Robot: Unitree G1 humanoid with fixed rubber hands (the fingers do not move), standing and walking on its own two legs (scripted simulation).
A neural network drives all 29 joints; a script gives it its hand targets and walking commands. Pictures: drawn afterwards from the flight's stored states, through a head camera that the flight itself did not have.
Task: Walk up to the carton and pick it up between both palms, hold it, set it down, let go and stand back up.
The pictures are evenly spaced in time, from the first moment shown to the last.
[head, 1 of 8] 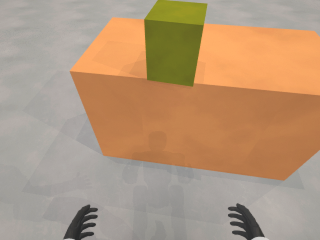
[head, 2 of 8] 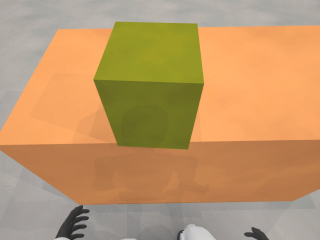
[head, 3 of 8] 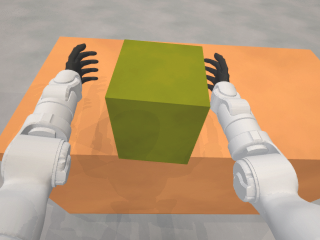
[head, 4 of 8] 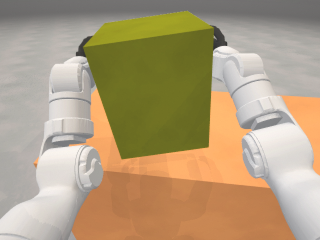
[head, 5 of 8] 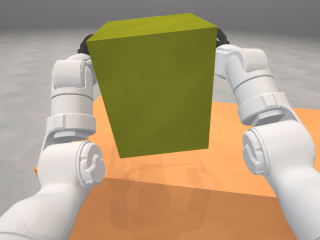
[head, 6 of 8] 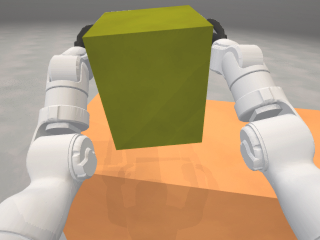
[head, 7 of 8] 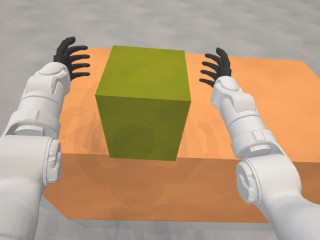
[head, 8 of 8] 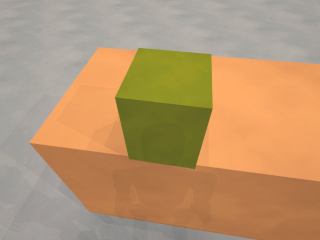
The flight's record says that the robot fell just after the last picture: no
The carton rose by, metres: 0.24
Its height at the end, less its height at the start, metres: +0.00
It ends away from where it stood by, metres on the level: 0.03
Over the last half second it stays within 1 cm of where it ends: yes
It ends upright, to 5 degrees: yes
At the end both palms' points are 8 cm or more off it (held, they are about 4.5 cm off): yes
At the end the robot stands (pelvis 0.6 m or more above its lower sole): yes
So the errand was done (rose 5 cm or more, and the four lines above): yes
